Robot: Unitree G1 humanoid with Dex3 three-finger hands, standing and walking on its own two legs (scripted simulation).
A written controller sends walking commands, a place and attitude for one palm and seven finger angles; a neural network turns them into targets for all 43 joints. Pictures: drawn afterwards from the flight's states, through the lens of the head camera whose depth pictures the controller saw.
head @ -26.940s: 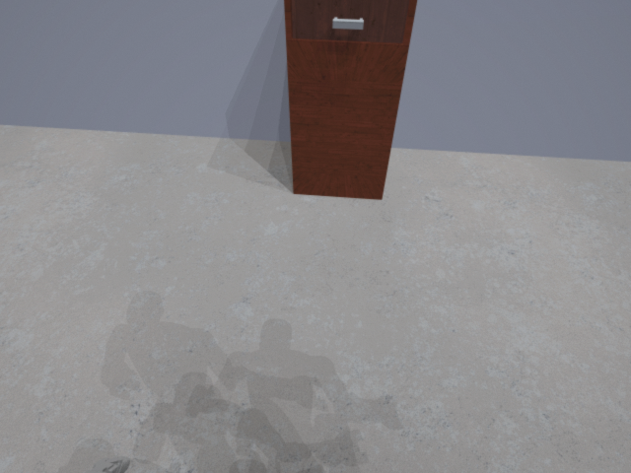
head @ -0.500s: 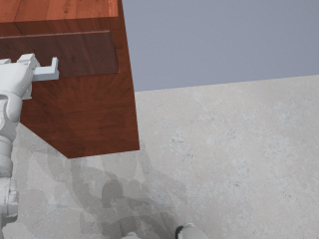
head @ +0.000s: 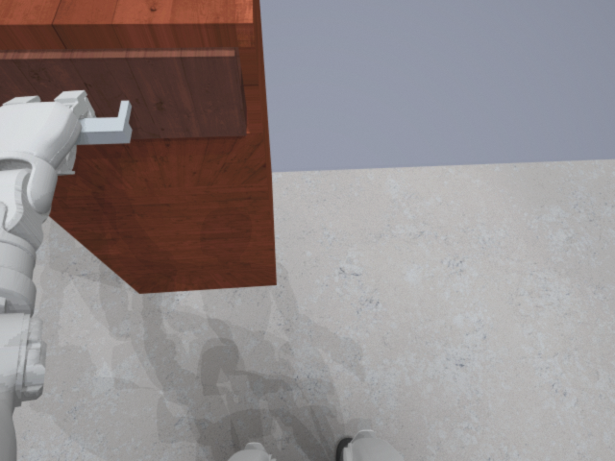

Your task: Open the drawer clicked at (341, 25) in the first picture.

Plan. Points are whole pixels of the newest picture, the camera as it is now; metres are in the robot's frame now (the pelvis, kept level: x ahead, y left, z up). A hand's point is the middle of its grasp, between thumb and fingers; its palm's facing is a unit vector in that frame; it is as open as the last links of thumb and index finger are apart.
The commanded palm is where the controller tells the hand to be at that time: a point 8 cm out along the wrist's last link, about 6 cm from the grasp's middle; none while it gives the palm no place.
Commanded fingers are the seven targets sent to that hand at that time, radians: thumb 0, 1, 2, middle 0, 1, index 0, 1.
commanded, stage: pull the drawer open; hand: left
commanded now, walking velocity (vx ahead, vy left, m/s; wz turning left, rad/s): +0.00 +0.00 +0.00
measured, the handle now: (89, 119) +0.53 +0.29 +0.07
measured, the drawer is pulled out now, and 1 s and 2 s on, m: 0.01 0.09 0.10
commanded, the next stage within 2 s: none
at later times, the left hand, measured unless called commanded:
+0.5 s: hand (58, 184) +0.44 +0.32 +0.05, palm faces -0.05 -0.03 -1.00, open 6.0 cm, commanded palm +0.40 +0.31 +0.10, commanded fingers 0.00 0.90 0.90 -0.40 -1.35 -0.40 -1.35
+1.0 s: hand (46, 219) +0.39 +0.31 +0.05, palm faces -0.04 +0.00 -1.00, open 5.9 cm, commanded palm +0.38 +0.31 +0.10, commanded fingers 0.00 0.90 0.90 -0.40 -1.35 -0.40 -1.35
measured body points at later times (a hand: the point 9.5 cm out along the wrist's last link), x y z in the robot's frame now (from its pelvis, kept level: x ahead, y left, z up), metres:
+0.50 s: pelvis +0.00 +0.01 +0.01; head +0.11 +0.01 +0.44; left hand +0.44 +0.32 +0.10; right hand +0.01 -0.27 -0.12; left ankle -0.06 +0.09 -0.70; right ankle +0.00 -0.14 -0.70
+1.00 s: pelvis +0.00 +0.00 +0.01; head +0.09 +0.01 +0.45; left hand +0.39 +0.31 +0.10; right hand +0.15 -0.25 -0.11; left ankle -0.06 +0.09 -0.70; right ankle +0.00 -0.14 -0.70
